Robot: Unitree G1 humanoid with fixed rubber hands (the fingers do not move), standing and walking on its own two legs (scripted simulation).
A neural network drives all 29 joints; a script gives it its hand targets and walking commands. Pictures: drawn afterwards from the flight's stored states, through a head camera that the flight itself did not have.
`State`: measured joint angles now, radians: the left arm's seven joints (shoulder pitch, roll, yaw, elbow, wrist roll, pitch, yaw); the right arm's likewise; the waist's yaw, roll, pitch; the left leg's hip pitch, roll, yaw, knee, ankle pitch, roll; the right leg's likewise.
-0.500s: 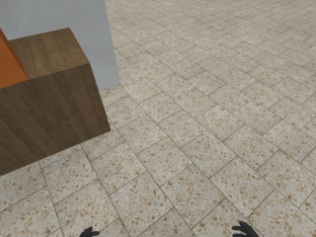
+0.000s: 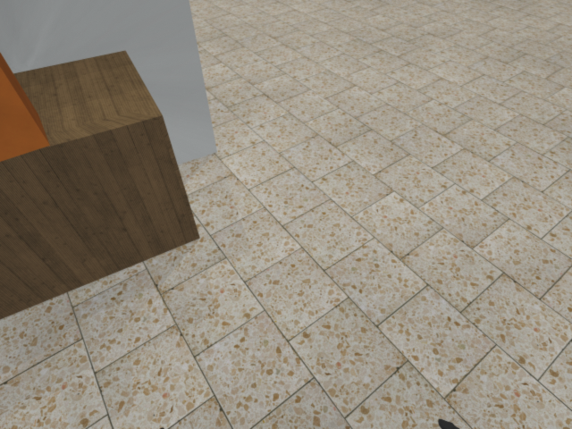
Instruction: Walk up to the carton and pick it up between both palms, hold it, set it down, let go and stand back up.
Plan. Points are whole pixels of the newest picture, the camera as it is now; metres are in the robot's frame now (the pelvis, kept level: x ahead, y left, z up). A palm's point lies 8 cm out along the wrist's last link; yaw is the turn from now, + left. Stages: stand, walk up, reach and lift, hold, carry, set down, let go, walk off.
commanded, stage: stand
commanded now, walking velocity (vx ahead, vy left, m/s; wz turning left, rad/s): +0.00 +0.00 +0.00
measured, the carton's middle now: out of the picture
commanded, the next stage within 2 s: walk up in 1.30 s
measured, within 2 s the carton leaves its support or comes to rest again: neither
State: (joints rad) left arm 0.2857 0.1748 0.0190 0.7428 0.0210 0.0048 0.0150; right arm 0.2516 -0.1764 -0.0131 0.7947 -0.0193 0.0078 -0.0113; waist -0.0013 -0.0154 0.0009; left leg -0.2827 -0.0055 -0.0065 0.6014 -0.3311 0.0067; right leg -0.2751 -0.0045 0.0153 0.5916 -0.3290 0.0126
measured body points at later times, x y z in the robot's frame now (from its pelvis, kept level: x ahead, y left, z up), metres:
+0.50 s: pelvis -0.01 +0.00 +0.01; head +0.00 +0.00 +0.46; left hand +0.03 +0.23 -0.14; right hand +0.03 -0.24 -0.14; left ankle -0.01 +0.12 -0.73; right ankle -0.01 -0.13 -0.73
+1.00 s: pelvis -0.01 +0.00 +0.01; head +0.00 +0.00 +0.46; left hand -0.03 +0.21 -0.15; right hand -0.02 -0.22 -0.15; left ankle -0.01 +0.12 -0.73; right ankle -0.01 -0.13 -0.73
